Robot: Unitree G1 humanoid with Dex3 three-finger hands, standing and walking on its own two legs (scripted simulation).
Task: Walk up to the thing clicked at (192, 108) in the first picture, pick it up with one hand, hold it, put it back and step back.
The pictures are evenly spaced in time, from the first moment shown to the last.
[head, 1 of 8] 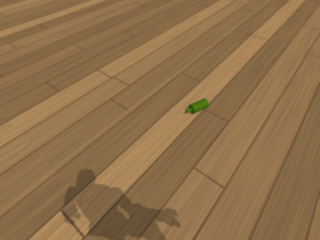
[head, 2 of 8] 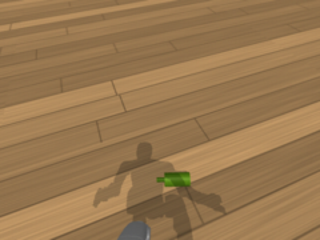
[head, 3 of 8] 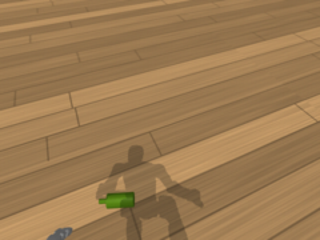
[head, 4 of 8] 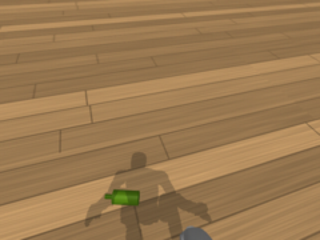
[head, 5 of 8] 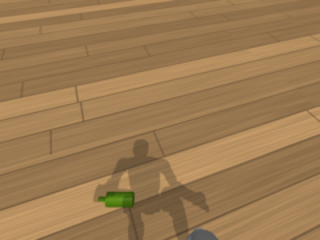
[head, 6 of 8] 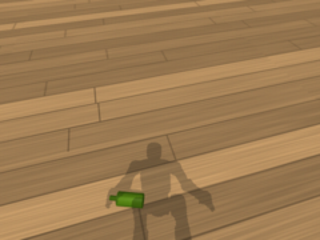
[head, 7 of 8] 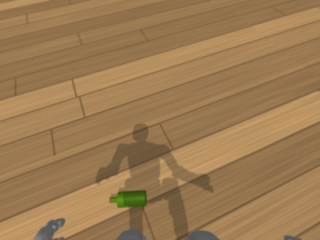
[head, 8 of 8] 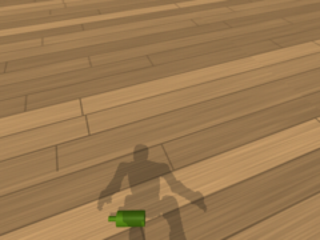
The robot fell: no
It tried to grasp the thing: no
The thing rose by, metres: 0.00
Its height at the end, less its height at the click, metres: +0.00
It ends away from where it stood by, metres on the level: 0.00
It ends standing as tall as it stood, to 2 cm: yes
